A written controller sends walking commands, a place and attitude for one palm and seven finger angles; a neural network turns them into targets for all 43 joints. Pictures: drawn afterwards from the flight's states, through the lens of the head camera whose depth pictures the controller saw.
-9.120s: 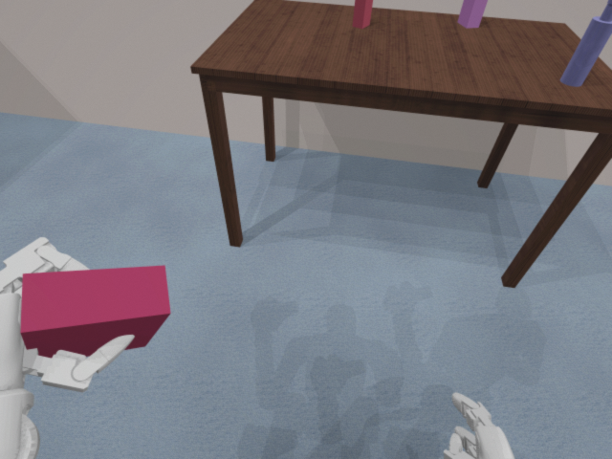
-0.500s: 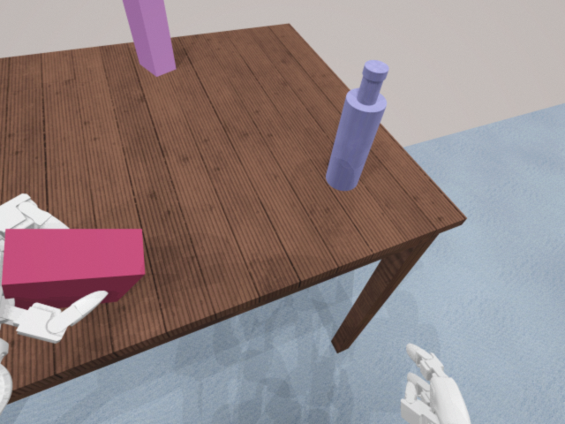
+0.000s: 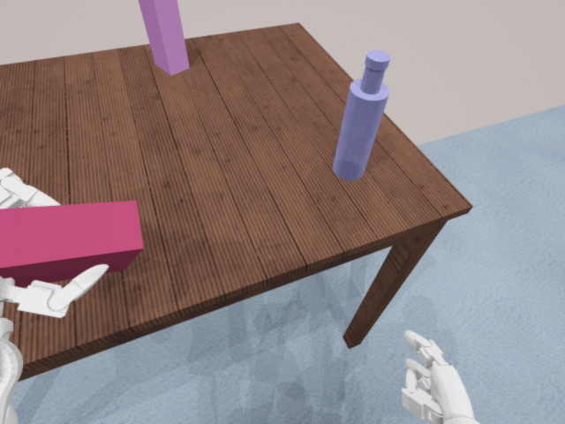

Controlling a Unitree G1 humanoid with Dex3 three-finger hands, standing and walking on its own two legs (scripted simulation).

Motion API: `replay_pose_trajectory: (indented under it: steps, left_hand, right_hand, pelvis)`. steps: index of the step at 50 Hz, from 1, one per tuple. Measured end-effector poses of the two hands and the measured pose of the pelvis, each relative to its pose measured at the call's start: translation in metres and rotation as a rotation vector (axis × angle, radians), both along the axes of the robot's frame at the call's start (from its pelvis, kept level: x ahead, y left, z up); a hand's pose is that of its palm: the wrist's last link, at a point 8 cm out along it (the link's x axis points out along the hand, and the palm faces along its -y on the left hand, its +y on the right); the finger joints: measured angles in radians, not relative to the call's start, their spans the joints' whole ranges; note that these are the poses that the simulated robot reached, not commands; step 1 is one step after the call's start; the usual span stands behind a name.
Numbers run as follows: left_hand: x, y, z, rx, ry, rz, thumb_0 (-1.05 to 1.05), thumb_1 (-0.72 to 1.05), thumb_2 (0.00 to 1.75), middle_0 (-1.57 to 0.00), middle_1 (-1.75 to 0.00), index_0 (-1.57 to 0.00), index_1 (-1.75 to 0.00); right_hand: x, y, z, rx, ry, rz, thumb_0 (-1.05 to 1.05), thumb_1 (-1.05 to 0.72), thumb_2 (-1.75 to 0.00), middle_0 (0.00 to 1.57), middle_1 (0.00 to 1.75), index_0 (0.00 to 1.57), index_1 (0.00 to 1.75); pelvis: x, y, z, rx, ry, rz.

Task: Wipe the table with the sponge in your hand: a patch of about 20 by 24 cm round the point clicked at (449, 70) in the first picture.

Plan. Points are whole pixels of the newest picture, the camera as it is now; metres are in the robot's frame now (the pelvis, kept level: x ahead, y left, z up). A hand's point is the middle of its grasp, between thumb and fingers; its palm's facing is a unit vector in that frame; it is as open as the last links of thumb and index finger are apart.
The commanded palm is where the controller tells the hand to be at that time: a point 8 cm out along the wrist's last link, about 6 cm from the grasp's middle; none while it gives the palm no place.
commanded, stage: come to a stop and stand still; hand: left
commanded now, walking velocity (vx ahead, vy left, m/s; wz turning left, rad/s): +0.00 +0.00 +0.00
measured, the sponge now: (91, 245) +0.25 +0.23 +0.17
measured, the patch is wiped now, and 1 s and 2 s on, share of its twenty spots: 0.00 0.00 0.00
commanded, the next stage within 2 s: look again from close up in 0.64 s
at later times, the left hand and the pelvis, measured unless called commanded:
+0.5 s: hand (53, 311) +0.18 +0.23 +0.17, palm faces +0.39 -0.85 -0.35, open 9.1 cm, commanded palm +0.12 +0.27 +0.18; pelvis -0.04 -0.01 +0.00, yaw +0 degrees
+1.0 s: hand (51, 262) +0.23 +0.27 +0.16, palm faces +0.45 -0.82 -0.35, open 9.1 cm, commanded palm +0.16 +0.29 +0.18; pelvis +0.01 +0.00 +0.00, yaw +2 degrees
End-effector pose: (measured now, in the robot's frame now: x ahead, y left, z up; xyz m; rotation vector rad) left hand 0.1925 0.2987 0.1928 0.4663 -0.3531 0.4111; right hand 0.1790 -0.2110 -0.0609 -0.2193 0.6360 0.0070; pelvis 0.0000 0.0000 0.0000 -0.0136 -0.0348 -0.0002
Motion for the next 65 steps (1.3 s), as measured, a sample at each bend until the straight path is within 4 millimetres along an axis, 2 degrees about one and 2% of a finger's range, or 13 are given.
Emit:
replay_pose_trajectory:
  steps: [3, 5, 9, 13, 18, 22, 28, 33, 40, 48, 53, 59, 65]
  left_hand:
    - [-0.017, -0.031, -0.009, -0.021, 0.063, -0.103, 0.00, -0.41, 1.05, -0.83, -1.41, -0.82, -1.42]
    - [-0.028, -0.038, -0.016, -0.018, 0.102, -0.130, 0.00, -0.42, 1.05, -0.83, -1.41, -0.83, -1.41]
    - [-0.045, -0.020, -0.027, -0.014, 0.144, -0.048, 0.00, -0.42, 1.05, -0.83, -1.41, -0.83, -1.41]
    - [-0.055, -0.004, -0.025, -0.043, 0.103, 0.057, 0.00, -0.42, 1.05, -0.83, -1.41, -0.83, -1.41]
    - [-0.058, -0.018, -0.011, -0.065, -0.005, 0.018, 0.00, -0.42, 1.05, -0.83, -1.41, -0.83, -1.41]
    - [-0.057, -0.029, -0.008, -0.043, -0.017, -0.056, 0.00, -0.42, 1.05, -0.83, -1.41, -0.83, -1.41]
    - [-0.053, -0.012, -0.018, -0.010, 0.048, -0.051, 0.00, -0.42, 1.05, -0.83, -1.41, -0.83, -1.41]
    - [-0.056, 0.000, -0.019, -0.003, 0.062, 0.012, 0.00, -0.42, 1.05, -0.83, -1.41, -0.83, -1.41]
    - [-0.056, -0.005, -0.014, -0.008, 0.035, 0.019, 0.00, -0.42, 1.05, -0.83, -1.41, -0.83, -1.41]
    - [-0.016, 0.007, -0.025, -0.052, 0.058, 0.027, 0.00, -0.42, 1.05, -0.83, -1.41, -0.83, -1.41]
    - [0.007, 0.003, -0.017, -0.030, 0.052, -0.006, 0.00, -0.42, 1.05, -0.83, -1.41, -0.83, -1.42]
    - [0.017, -0.006, -0.007, 0.020, 0.066, -0.048, 0.00, -0.42, 1.05, -0.83, -1.41, -0.83, -1.42]
    - [0.020, -0.011, -0.010, 0.026, 0.126, -0.002, 0.00, -0.42, 1.05, -0.83, -1.41, -0.83, -1.42]
  right_hand:
    - [-0.016, -0.008, -0.004, 0.017, -0.003, -0.047, 0.02, -0.90, -0.90, 0.21, 0.30, 0.21, 0.30]
    - [-0.027, -0.012, -0.006, 0.012, 0.006, -0.078, 0.02, -0.90, -0.90, 0.21, 0.30, 0.21, 0.30]
    - [-0.045, -0.023, -0.006, -0.021, 0.033, -0.107, 0.02, -0.90, -0.90, 0.20, 0.30, 0.21, 0.30]
    - [-0.057, -0.030, -0.004, -0.060, 0.048, -0.086, 0.02, -0.90, -0.90, 0.20, 0.30, 0.21, 0.30]
    - [-0.058, -0.034, 0.001, -0.086, 0.021, -0.057, 0.02, -0.90, -0.90, 0.20, 0.30, 0.21, 0.30]
    - [-0.056, -0.031, 0.006, -0.079, -0.015, -0.073, 0.02, -0.90, -0.90, 0.20, 0.30, 0.21, 0.30]
    - [-0.058, -0.022, 0.007, -0.065, -0.017, -0.102, 0.02, -0.90, -0.90, 0.20, 0.30, 0.21, 0.30]
    - [-0.059, -0.011, -0.002, -0.043, 0.028, -0.066, 0.02, -0.90, -0.90, 0.20, 0.30, 0.21, 0.30]
    - [-0.040, 0.000, -0.009, -0.038, 0.071, -0.004, 0.02, -0.90, -0.90, 0.21, 0.30, 0.21, 0.30]
    - [0.000, 0.004, 0.001, -0.058, 0.035, -0.020, 0.02, -0.90, -0.90, 0.21, 0.30, 0.21, 0.30]
    - [0.026, 0.007, 0.007, -0.047, 0.012, -0.018, 0.02, -0.90, -0.90, 0.21, 0.30, 0.21, 0.30]
    - [0.048, 0.006, 0.008, -0.026, 0.013, -0.023, 0.02, -0.90, -0.90, 0.21, 0.30, 0.21, 0.30]
    - [0.054, -0.001, 0.000, 0.001, 0.054, -0.015, 0.01, -0.90, -0.90, 0.20, 0.30, 0.21, 0.30]
  pelvis:
    - [-0.005, 0.000, -0.001, -0.005, -0.011, 0.003]
    - [-0.009, -0.004, -0.001, -0.002, -0.016, 0.005]
    - [-0.017, -0.012, 0.000, -0.003, -0.019, 0.009]
    - [-0.028, -0.016, 0.002, -0.010, -0.022, 0.016]
    - [-0.036, -0.015, 0.001, -0.012, -0.034, 0.022]
    - [-0.038, -0.012, 0.000, -0.016, -0.032, 0.012]
    - [-0.039, -0.005, -0.001, -0.022, -0.030, 0.004]
    - [-0.035, -0.004, -0.001, -0.015, -0.030, 0.032]
    - [-0.017, -0.004, -0.001, -0.020, -0.014, 0.050]
    - [0.008, 0.003, 0.002, -0.010, 0.008, 0.040]
    - [0.024, 0.004, 0.003, -0.009, 0.018, 0.047]
    - [0.039, 0.001, 0.003, -0.003, 0.032, 0.048]
    - [0.046, -0.012, 0.004, -0.001, 0.031, 0.055]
